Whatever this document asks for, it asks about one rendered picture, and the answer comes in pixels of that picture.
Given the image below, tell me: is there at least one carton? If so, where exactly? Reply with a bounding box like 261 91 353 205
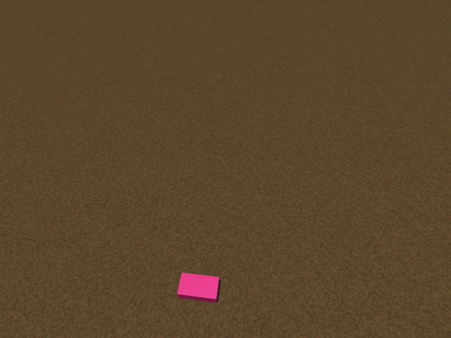
177 273 220 303

